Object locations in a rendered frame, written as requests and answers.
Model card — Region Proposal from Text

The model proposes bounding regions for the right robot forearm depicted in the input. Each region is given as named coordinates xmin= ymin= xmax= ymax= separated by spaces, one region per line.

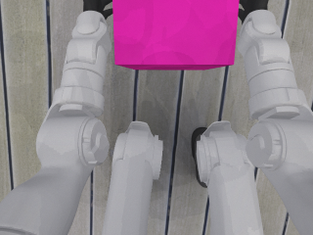
xmin=237 ymin=9 xmax=313 ymax=121

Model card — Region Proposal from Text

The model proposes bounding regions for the carton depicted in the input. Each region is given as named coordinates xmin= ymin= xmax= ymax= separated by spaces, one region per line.
xmin=112 ymin=0 xmax=240 ymax=71

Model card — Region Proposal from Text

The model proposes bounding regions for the robot left thigh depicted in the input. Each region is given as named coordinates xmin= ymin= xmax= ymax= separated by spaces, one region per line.
xmin=101 ymin=129 xmax=163 ymax=235

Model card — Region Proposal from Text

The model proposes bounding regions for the robot left upper arm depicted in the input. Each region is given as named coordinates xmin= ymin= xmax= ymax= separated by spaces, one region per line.
xmin=0 ymin=116 xmax=110 ymax=235

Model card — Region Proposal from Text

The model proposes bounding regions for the robot left hand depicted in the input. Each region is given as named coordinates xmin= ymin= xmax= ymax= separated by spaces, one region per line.
xmin=83 ymin=0 xmax=113 ymax=20

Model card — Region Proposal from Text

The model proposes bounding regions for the robot right upper arm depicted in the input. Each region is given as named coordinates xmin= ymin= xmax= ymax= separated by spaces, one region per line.
xmin=245 ymin=118 xmax=313 ymax=235

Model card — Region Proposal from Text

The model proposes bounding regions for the left robot forearm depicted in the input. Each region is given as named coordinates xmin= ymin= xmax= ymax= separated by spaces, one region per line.
xmin=35 ymin=10 xmax=112 ymax=157

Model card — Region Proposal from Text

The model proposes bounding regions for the robot right hand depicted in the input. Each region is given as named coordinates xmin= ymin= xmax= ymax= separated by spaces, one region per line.
xmin=238 ymin=0 xmax=269 ymax=24

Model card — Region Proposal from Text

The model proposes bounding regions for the robot left shin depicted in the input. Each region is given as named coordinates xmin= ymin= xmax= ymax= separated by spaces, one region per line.
xmin=112 ymin=121 xmax=153 ymax=168

